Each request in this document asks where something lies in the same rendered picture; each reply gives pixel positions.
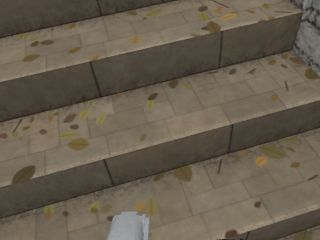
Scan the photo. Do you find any robot left thigh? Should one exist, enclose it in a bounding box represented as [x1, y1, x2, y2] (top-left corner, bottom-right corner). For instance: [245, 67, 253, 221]
[106, 211, 150, 240]

